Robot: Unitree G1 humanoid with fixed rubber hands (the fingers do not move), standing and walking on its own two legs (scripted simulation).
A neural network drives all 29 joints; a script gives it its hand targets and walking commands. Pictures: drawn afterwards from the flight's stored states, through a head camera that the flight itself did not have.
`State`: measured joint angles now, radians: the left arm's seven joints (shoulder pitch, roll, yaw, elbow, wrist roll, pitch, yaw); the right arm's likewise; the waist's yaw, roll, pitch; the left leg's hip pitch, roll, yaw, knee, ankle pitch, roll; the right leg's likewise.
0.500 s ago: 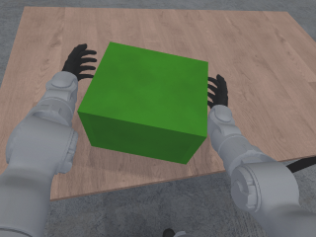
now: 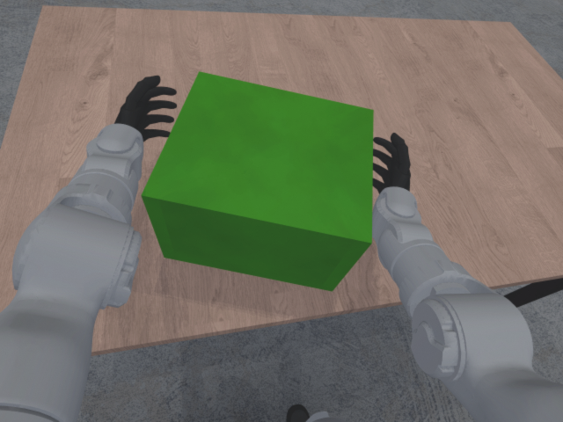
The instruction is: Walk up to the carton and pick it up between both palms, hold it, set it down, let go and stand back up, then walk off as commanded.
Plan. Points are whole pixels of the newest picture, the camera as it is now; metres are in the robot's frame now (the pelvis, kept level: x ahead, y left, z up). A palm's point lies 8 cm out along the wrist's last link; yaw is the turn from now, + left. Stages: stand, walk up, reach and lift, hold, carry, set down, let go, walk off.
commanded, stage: reach and lift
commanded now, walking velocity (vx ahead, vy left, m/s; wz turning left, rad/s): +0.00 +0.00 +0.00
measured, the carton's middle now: (267, 184) +0.46 -0.04 +0.03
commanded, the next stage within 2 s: none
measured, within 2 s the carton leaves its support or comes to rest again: leaves its support in 1.80 s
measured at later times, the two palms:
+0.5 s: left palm (141, 132) +0.52 +0.13 +0.08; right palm (391, 187) +0.41 -0.21 +0.06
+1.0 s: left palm (140, 132) +0.52 +0.13 +0.09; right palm (388, 192) +0.40 -0.21 +0.06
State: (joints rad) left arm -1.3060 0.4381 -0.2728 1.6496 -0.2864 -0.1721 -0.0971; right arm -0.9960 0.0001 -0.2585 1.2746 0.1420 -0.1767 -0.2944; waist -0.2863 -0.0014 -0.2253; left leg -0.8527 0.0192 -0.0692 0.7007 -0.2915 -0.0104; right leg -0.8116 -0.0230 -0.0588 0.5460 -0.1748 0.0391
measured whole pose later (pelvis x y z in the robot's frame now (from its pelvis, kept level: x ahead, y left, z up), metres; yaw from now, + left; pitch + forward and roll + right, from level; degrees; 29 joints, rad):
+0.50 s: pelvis +0.01 +0.00 +0.01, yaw +1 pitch +21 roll -3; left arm -1.26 0.40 -0.02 1.65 -0.03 -0.23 -0.18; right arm -0.92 0.04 -0.47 1.21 -0.10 -0.26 -0.22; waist -0.26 0.00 -0.15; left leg -0.71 0.01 -0.07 0.62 -0.28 -0.01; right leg -0.66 -0.03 -0.07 0.46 -0.16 0.04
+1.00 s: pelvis +0.04 +0.01 +0.03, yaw -1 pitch +15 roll -2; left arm -1.15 0.34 0.24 1.61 0.22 -0.33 -0.14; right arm -0.80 0.07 -0.62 1.18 -0.32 -0.49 -0.20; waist -0.18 0.02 -0.05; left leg -0.47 0.03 0.01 0.45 -0.25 0.00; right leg -0.42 -0.03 -0.06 0.26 -0.10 0.04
